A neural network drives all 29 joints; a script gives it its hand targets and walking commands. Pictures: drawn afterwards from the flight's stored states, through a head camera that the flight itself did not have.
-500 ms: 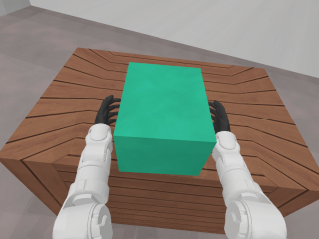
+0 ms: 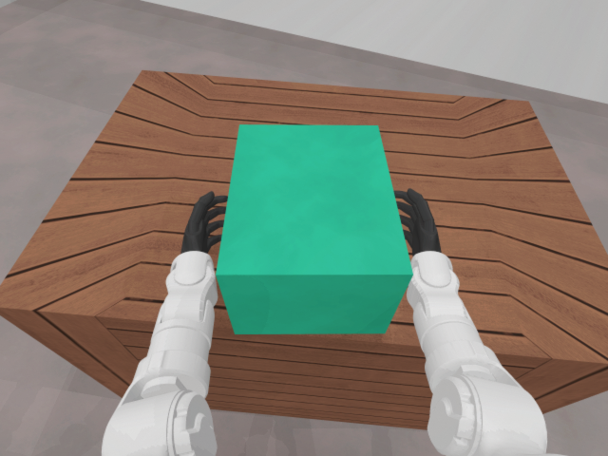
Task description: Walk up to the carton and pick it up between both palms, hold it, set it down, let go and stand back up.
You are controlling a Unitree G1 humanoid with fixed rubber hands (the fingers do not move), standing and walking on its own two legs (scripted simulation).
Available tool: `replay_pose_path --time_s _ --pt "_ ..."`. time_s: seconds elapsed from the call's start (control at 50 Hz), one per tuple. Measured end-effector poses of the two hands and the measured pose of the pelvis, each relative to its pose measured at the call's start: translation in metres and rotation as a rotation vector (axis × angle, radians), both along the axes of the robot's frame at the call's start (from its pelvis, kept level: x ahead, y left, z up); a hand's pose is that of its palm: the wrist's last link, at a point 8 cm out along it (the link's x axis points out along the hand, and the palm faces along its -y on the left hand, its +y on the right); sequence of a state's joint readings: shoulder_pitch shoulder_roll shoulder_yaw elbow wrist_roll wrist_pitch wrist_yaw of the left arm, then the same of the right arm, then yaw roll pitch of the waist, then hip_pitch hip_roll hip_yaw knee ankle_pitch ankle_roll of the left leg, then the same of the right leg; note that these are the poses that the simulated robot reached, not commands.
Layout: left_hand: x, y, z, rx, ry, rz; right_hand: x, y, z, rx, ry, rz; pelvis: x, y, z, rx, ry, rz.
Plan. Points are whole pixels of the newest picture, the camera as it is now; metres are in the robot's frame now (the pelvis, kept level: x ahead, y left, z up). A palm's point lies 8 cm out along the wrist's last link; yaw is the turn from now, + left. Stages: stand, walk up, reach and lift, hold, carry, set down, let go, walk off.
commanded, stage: set down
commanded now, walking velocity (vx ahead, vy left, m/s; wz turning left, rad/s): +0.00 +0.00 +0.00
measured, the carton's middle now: (309, 225) +0.44 +0.05 +0.02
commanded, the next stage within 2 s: none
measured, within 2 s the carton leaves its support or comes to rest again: rests again in 1.20 s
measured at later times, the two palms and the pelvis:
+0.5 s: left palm (202, 258) +0.36 +0.20 +0.01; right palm (415, 251) +0.41 -0.12 +0.02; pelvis +0.00 +0.00 +0.00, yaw +0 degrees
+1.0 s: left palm (201, 262) +0.36 +0.20 +0.01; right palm (415, 253) +0.41 -0.11 +0.03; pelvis -0.01 +0.00 -0.01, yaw +0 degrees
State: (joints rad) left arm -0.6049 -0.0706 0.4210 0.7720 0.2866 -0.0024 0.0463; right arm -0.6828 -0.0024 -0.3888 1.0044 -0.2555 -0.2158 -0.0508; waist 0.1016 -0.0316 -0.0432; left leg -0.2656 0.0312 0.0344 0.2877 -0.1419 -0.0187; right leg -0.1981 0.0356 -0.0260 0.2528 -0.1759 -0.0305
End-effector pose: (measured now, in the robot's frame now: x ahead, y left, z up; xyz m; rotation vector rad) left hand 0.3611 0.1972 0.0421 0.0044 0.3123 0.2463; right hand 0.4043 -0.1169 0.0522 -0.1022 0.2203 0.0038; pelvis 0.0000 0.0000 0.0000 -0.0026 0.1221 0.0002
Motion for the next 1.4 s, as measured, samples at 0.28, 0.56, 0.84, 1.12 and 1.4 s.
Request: replay_pose_path --time_s 0.28,0.56,0.84,1.12,1.4 --pt "0.005 0.002 -0.026 -0.025 0.034 0.020 0.012 0.004 -0.020 -0.019 0.034 0.017 0.003 0.000 -0.002 -0.001 0.085 0.004" --pt "0.002 0.001 -0.033 -0.022 0.028 0.025 0.009 0.002 -0.027 -0.007 0.029 0.019 -0.008 0.002 -0.005 -0.004 0.149 -0.008" --pt "-0.002 0.003 -0.033 -0.021 0.025 0.019 0.003 0.004 -0.023 0.005 0.031 0.010 -0.017 0.004 -0.005 -0.004 0.129 -0.004" --pt "-0.001 0.001 -0.035 -0.003 0.013 0.018 0.004 0.002 -0.029 0.003 0.018 0.016 -0.010 0.006 -0.005 0.000 0.128 -0.004" --pt "-0.001 0.000 -0.040 -0.004 -0.006 0.021 0.002 0.000 -0.037 0.002 0.004 0.017 -0.009 0.004 -0.005 0.002 0.125 -0.005"
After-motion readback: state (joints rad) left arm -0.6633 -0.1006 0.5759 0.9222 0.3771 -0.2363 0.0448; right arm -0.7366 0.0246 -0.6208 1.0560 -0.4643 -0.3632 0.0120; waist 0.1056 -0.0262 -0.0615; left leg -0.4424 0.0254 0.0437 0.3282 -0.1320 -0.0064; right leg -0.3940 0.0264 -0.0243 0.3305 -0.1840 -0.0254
